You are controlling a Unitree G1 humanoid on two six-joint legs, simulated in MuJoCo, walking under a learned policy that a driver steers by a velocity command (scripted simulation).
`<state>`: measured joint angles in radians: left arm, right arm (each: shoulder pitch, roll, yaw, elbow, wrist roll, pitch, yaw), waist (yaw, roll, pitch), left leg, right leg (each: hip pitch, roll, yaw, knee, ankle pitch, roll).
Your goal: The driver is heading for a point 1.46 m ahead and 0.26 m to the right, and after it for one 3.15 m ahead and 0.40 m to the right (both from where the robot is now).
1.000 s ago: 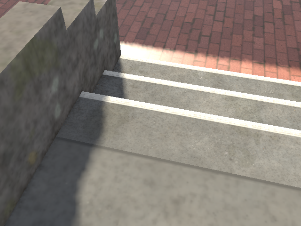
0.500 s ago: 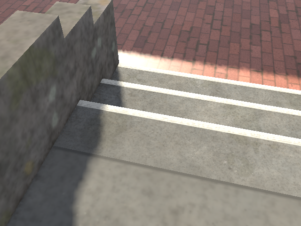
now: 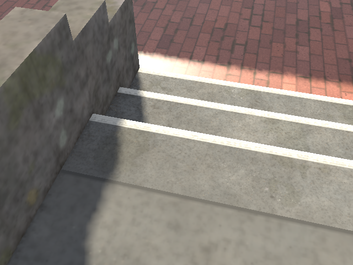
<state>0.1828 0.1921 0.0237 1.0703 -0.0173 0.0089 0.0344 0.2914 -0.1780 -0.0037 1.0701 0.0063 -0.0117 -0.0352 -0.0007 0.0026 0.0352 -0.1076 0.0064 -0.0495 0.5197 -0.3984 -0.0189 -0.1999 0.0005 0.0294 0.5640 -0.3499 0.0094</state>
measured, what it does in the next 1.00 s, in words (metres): walks ahead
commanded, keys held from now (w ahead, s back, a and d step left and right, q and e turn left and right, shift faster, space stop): no key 0.38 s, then w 0.62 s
